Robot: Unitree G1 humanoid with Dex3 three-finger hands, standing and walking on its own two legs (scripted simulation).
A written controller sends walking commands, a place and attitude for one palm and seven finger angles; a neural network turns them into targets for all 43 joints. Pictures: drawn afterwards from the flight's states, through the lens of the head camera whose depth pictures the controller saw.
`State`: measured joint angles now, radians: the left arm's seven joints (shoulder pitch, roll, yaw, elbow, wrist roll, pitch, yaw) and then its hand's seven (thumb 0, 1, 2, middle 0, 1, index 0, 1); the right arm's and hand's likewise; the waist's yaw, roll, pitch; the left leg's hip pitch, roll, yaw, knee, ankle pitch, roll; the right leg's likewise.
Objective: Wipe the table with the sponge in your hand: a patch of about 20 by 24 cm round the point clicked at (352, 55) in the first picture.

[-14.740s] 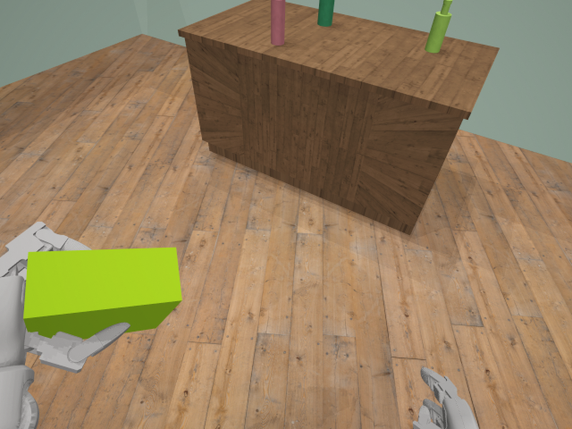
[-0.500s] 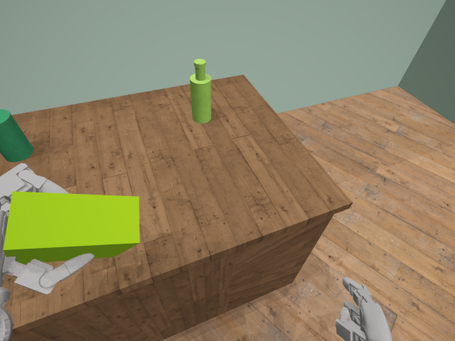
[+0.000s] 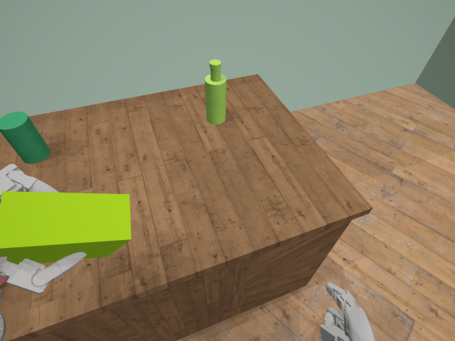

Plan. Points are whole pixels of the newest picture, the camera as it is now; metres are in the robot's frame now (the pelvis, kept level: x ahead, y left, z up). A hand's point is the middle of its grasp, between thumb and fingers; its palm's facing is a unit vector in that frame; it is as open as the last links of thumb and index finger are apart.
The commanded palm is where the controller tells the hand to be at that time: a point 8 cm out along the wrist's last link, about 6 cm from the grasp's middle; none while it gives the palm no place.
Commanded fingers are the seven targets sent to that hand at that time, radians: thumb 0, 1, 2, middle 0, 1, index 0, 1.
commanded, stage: shuffle to correct the standing spot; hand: left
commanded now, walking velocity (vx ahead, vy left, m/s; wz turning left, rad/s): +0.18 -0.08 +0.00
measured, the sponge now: (84, 229) +0.23 +0.21 +0.15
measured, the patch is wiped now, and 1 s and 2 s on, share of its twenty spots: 0.00 0.00 0.00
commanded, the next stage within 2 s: come to a stop and stand still in 0.66 s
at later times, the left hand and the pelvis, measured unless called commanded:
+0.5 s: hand (68, 232) +0.22 +0.22 +0.16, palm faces +0.36 -0.84 -0.41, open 10.1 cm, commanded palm +0.16 +0.26 +0.18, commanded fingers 0.00 0.10 1.30 -1.20 -1.60 -1.20 -1.60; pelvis +0.00 -0.02 +0.00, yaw +0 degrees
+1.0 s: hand (45, 201) +0.25 +0.26 +0.17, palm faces +0.41 -0.85 -0.34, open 10.1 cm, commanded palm +0.18 +0.28 +0.18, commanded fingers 0.00 0.10 1.30 -1.20 -1.60 -1.20 -1.60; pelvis +0.00 +0.01 +0.00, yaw -3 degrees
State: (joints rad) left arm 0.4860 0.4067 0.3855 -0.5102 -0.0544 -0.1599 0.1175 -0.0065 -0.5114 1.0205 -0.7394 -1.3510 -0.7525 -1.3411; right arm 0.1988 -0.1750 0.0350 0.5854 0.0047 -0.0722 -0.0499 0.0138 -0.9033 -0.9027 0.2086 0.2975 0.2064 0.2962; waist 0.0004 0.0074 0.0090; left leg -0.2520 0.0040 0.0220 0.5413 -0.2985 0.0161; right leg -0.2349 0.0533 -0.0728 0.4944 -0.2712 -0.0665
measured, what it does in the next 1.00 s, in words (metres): stands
